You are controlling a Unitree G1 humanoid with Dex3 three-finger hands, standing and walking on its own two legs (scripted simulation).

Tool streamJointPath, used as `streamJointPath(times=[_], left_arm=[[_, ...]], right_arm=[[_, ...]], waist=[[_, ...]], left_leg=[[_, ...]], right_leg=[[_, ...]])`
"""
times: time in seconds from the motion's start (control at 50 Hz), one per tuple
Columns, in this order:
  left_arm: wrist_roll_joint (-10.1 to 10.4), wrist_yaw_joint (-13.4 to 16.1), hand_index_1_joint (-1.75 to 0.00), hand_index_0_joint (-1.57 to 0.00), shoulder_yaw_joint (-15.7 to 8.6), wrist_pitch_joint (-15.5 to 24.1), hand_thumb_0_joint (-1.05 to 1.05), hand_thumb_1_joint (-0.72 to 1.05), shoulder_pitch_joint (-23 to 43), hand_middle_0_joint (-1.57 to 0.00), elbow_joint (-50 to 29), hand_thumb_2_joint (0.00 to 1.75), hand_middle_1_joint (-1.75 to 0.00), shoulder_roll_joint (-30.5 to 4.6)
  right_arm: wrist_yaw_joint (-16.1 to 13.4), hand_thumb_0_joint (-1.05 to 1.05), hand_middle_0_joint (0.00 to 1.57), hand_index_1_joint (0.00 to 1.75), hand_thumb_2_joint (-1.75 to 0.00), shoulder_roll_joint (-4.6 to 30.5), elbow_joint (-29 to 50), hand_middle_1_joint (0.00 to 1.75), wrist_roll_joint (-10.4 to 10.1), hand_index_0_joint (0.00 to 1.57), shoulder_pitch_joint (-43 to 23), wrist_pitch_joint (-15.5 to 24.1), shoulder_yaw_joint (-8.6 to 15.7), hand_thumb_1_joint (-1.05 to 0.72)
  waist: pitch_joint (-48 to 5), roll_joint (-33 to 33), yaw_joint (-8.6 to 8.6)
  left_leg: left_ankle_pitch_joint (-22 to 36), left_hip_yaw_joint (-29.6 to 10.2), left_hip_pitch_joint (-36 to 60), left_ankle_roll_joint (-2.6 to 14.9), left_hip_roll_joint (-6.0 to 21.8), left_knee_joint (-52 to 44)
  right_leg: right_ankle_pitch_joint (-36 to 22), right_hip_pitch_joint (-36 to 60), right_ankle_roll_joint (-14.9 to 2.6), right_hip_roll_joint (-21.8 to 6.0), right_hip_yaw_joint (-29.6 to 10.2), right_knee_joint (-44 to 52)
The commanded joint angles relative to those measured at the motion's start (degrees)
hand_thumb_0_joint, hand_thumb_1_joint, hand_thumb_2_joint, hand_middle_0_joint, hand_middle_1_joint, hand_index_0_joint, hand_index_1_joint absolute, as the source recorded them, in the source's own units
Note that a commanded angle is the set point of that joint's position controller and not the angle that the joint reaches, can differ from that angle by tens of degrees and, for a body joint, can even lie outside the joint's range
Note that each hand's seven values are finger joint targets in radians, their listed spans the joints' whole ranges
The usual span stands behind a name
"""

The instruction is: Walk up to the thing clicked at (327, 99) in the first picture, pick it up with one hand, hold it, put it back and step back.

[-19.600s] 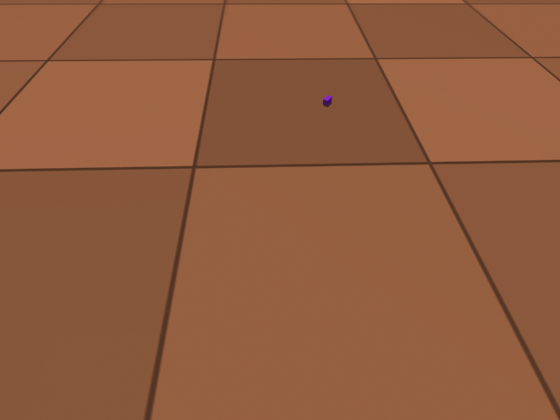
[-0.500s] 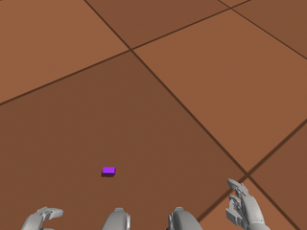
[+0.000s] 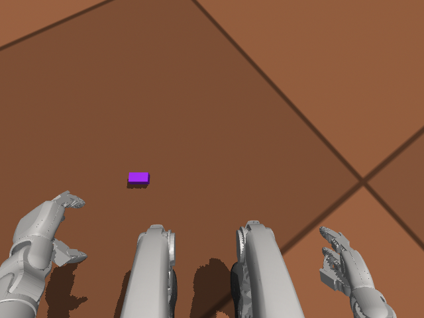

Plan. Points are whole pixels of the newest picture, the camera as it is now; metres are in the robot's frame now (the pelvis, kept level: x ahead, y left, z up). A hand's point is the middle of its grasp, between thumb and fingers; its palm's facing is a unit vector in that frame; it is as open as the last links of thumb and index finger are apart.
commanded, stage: rise first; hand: left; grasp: from above
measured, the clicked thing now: (139, 178) +0.49 +0.22 -0.50
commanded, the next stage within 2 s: none
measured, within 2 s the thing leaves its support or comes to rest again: neither
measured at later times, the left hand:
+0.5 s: hand (91, 200) +0.37 +0.29 -0.28, palm faces -0.49 -0.15 -0.86, open 11.0 cm
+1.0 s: hand (103, 187) +0.42 +0.29 -0.34, palm faces -0.48 -0.01 -0.88, open 11.4 cm
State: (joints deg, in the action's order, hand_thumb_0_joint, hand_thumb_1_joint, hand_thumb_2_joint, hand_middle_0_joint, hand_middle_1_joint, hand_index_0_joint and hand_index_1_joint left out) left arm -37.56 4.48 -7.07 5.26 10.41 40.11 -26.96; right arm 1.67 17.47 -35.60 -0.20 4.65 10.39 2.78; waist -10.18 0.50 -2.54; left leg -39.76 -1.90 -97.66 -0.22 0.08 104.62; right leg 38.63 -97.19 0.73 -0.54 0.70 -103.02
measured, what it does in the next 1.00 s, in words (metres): lowers itself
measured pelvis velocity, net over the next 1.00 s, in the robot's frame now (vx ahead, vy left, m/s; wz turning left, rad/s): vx -0.03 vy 0.01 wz -0.08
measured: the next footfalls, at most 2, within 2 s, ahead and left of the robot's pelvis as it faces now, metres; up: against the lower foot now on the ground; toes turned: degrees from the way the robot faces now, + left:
none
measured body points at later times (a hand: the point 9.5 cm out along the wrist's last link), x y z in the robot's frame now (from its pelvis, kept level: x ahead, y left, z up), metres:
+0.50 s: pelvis -0.04 +0.01 -0.13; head +0.18 +0.05 +0.26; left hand +0.39 +0.30 -0.23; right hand +0.03 -0.28 -0.24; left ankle +0.05 +0.12 -0.48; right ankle +0.06 -0.13 -0.48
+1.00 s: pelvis -0.03 +0.01 -0.17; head +0.21 +0.06 +0.21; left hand +0.44 +0.28 -0.29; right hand +0.02 -0.27 -0.28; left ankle +0.05 +0.12 -0.48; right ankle +0.06 -0.13 -0.48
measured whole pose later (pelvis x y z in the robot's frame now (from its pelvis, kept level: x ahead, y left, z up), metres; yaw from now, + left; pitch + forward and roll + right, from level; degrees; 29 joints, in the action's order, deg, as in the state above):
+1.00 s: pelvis -0.03 +0.01 -0.17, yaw -5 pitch +35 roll -7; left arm -75.8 21.7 -6.9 19.4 50.3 80.0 -44.0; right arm 7.5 15.1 -43.3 7.8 7.2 1.7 -1.6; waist -4.1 -1.2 -11.6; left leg -40.4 -5.9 -130.3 0.4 -0.5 135.7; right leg 38.3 -127.3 1.9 0.0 3.7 -130.6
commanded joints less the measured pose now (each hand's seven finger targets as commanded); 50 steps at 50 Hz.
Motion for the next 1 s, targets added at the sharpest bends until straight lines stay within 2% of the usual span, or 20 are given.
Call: streamJointPath(times=[0.0, 0.06, 0.1, 0.16, 0.2, 0.22, 0.3, 0.34, 0.36, 0.38, 0.46, 0.52, 0.58, 0.6, 0.64, 0.7, 0.82, 0.88, 0.94, 0.98], left_arm=[[-4.83, 3.02, -0.69, -0.49, -4.62, 2.84, 0.0, -0.18, 13.56, -0.49, -1.15, 0.65, -0.68, -16.47], [-8.04, 3.76, -0.64, -0.54, -5.79, 5.03, 0.0, -0.15, 21.42, -0.54, 1.8, 0.62, -0.64, -21.82], [-9.98, 4.12, -0.63, -0.53, -4.94, 6.54, 0.0, -0.15, 26.75, -0.54, 4.45, 0.63, -0.62, -22.77], [-12.64, 4.54, -0.61, -0.55, -4.74, 8.34, 0.0, -0.12, 30.97, -0.56, 9.43, 0.62, -0.6, -24.6], [-14.53, 4.87, -0.61, -0.54, -4.7, 9.33, 0.0, -0.11, 33.47, -0.54, 11.51, 0.61, -0.61, -25.92], [-15.45, 5.08, -0.62, -0.52, -3.51, 9.79, 0.0, -0.1, 34.77, -0.52, 13.1, 0.62, -0.62, -24.79], [-19.59, 6.82, -0.57, -0.52, -4.12, 12.03, 0.0, -0.04, 38.74, -0.52, 17.07, 0.62, -0.56, -28.21], [-21.38, 8.29, -0.53, -0.51, -3.64, 12.87, 0.0, -0.02, 40.89, -0.52, 17.95, 0.62, -0.52, -27.91], [-22.75, 9.09, -0.52, -0.52, -3.11, 13.3, 0.0, -0.01, 43.38, -0.52, 17.91, 0.61, -0.51, -28.21], [-23.57, 9.99, -0.52, -0.51, -3.48, 13.44, 0.0, -0.03, 43.68, -0.52, 18.03, 0.62, -0.51, -28.45], [-27.4, 13.4, -0.5, -0.5, -2.7, 13.14, 0.0, -0.04, 45.66, -0.51, 21.83, 0.63, -0.49, -27.91], [-29.94, 15.2, -0.5, -0.49, -1.81, 12.67, 0.0, -0.06, 47.39, -0.51, 25.07, 0.64, -0.47, -27.79], [-31.64, 16.58, -0.5, -0.49, -2.64, 12.38, 0.0, -0.07, 50.48, -0.51, 25.27, 0.64, -0.48, -29.79], [-31.98, 16.93, -0.5, -0.49, -2.05, 12.26, 0.0, -0.06, 51.7, -0.51, 25.66, 0.63, -0.49, -29.09], [-33.06, 17.38, -0.51, -0.48, -1.12, 12.13, 0.0, -0.08, 51.72, -0.5, 27.83, 0.65, -0.49, -28.16], [-33.97, 17.95, -0.51, -0.48, -1.82, 12.27, 0.0, -0.08, 53.68, -0.5, 28.67, 0.65, -0.49, -29.96], [-35.82, 18.53, -0.54, -0.48, -1.13, 13.21, 0.0, -0.09, 55.54, -0.49, 31.38, 0.64, -0.53, -30.95], [-37.04, 19.16, -0.56, -0.45, -2.47, 13.88, 0.0, -0.11, 55.26, -0.46, 31.66, 0.66, -0.55, -33.13], [-37.38, 19.56, -0.57, -0.45, -1.65, 14.3, 0.0, -0.12, 54.79, -0.46, 33.1, 0.67, -0.56, -31.7], [-37.63, 20.12, -0.58, -0.44, -2.36, 14.41, 0.0, -0.12, 56.25, -0.45, 32.74, 0.67, -0.57, -32.92]], right_arm=[[0.14, 0.0, 0.2, 0.3, -0.92, 9.44, 2.47, 0.3, 0.0, 0.2, 7.01, 1.19, 4.49, -0.96], [0.33, 0.0, 0.2, 0.3, -0.92, 9.5, 1.12, 0.3, 0.55, 0.2, 8.0, 0.65, 4.35, -0.98], [0.52, 0.0, 0.2, 0.3, -0.92, 9.41, 0.59, 0.3, 0.85, 0.2, 8.8, 0.2, 4.27, -0.97], [0.7, 0.0, 0.2, 0.3, -0.92, 9.59, -0.49, 0.3, 1.38, 0.2, 9.25, -0.55, 4.23, -0.97], [0.87, 0.0, 0.2, 0.3, -0.92, 9.59, -1.12, 0.3, 1.68, 0.2, 9.79, -1.21, 3.93, -0.96], [1.02, 0.0, 0.2, 0.3, -0.91, 9.73, -1.35, 0.3, 1.92, 0.2, 9.91, -1.41, 3.88, -0.93], [1.55, 0.0, 0.2, 0.3, -0.9, 10.12, -2.34, 0.3, 2.49, 0.2, 9.99, -2.67, 3.34, -0.89], [1.92, 0.0, 0.2, 0.3, -0.9, 10.18, -2.53, 0.3, 2.83, 0.2, 10.12, -3.5, 2.87, -0.88], [2.1, 0.0, 0.2, 0.3, -0.89, 10.33, -2.97, 0.3, 3.03, 0.2, 10.45, -3.85, 2.65, -0.88], [2.19, 0.0, 0.2, 0.3, -0.9, 10.6, -3.14, 0.3, 3.1, 0.2, 10.75, -4.31, 2.72, -0.88], [2.96, 0.0, 0.2, 0.3, -0.9, 11.82, -4.53, 0.3, 3.87, 0.2, 11.56, -5.83, 2.59, -0.89], [3.47, 0.0, 0.2, 0.3, -0.9, 11.51, -5.28, 0.3, 4.53, 0.2, 12.46, -6.81, 2.18, -0.9], [3.95, 0.0, 0.2, 0.3, -0.9, 11.92, -5.78, 0.3, 5.21, 0.2, 13.05, -7.34, 2.4, -0.9], [4.09, 0.0, 0.2, 0.3, -0.9, 11.97, -5.9, 0.3, 5.55, 0.2, 13.42, -7.39, 2.35, -0.9], [4.37, 0.0, 0.2, 0.3, -0.9, 12.04, -6.29, 0.3, 5.95, 0.2, 13.57, -7.57, 2.09, -0.9], [4.55, 0.0, 0.2, 0.3, -0.9, 11.96, -6.31, 0.3, 6.37, 0.2, 13.93, -7.85, 1.81, -0.9], [4.79, 0.0, 0.2, 0.3, -0.9, 11.34, -6.38, 0.3, 7.28, 0.2, 13.51, -8.13, 1.15, -0.91], [5.0, 0.0, 0.2, 0.3, -0.9, 11.62, -6.73, 0.3, 7.84, 0.2, 13.86, -8.59, 0.61, -0.91], [5.13, 0.0, 0.2, 0.3, -0.9, 11.79, -6.88, 0.3, 8.09, 0.2, 13.6, -8.73, 0.41, -0.91], [5.24, 0.0, 0.2, 0.3, -0.9, 12.02, -6.96, 0.3, 8.39, 0.2, 14.07, -8.79, 0.31, -0.91]], waist=[[-32.56, 3.08, 0.38], [-35.9, 2.12, 0.29], [-36.05, 0.44, -0.78], [-34.35, 0.4, -0.97], [-35.15, 1.48, -1.04], [-33.47, 2.08, -1.88], [-30.29, 5.29, -2.13], [-29.52, 6.51, -2.97], [-29.66, 8.93, -3.43], [-30.77, 10.13, -3.0], [-30.97, 14.05, -4.16], [-30.46, 13.6, -5.41], [-33.24, 15.46, -5.28], [-32.79, 16.41, -6.07], [-31.44, 15.59, -6.8], [-32.11, 15.47, -7.27], [-30.78, 12.02, -8.26], [-32.53, 11.42, -8.2], [-30.84, 13.35, -8.39], [-31.57, 14.18, -9.0]], left_leg=[[17.35, 0.68, 15.66, 1.5, -1.4, -6.48], [14.29, 1.98, 10.12, 1.94, -1.59, -1.93], [10.89, 2.3, 6.0, 2.27, -1.72, -0.07], [6.17, 2.56, 2.45, 2.52, -1.8, 1.99], [5.48, 2.56, 1.73, 2.53, -1.84, 3.43], [3.7, 2.12, 0.78, 2.44, -1.83, 3.71], [-0.39, 0.74, -0.91, 2.23, -1.79, 4.01], [-1.43, -0.08, -0.72, 2.17, -1.78, 4.27], [-1.1, -0.39, -0.08, 1.96, -1.72, 4.55], [0.55, -0.7, 2.31, 1.67, -1.56, 4.71], [5.63, -3.08, 5.2, 0.51, -1.06, 5.38], [8.18, -2.22, 4.0, 0.89, -1.42, 7.54], [10.4, -2.12, 5.39, 0.7, -1.33, 9.0], [10.68, -2.44, 5.54, 0.56, -1.15, 9.13], [9.92, -2.67, 4.28, 0.71, -1.23, 9.61], [9.63, -2.19, 3.04, 1.11, -1.48, 11.0], [6.45, -0.35, -2.71, 2.38, -2.11, 14.37], [9.77, 0.24, -3.37, 2.59, -2.24, 16.22], [9.76, -0.81, -1.15, 2.05, -1.83, 15.93], [11.51, -0.71, -0.96, 2.06, -1.69, 16.81]], right_leg=[[-15.87, 12.65, -2.33, 1.06, 0.82, 7.69], [-13.94, 13.44, -1.87, 0.9, 0.38, 5.69], [-10.82, 12.45, -1.66, 1.01, 0.37, 5.1], [-4.75, 8.79, -1.69, 1.32, 0.53, 4.41], [-3.72, 7.26, -1.81, 1.49, 0.94, 2.94], [-1.77, 4.24, -1.96, 1.61, 1.47, 2.09], [1.31, -1.39, -2.4, 1.8, 3.5, -1.61], [1.4, -4.27, -2.55, 1.79, 4.28, -3.11], [0.43, -6.21, -2.64, 1.62, 4.65, -4.36], [-1.19, -7.54, -2.84, 1.61, 5.1, -5.31], [-5.69, -13.01, -2.97, 1.03, 6.45, -9.96], [-7.6, -12.95, -2.99, 1.19, 6.55, -10.69], [-8.98, -13.92, -3.06, 1.01, 6.37, -12.11], [-9.23, -14.45, -2.84, 0.73, 6.36, -12.41], [-8.86, -15.31, -2.69, 0.67, 6.72, -12.86], [-8.8, -14.67, -2.57, 0.89, 6.7, -13.15], [-7.03, -13.04, -2.5, 1.65, 6.5, -12.6], [-10.02, -10.47, -2.27, 1.89, 6.39, -13.45], [-9.55, -14.36, -2.54, 1.87, 7.03, -14.7], [-11.29, -13.59, -2.41, 1.89, 7.17, -15.19]])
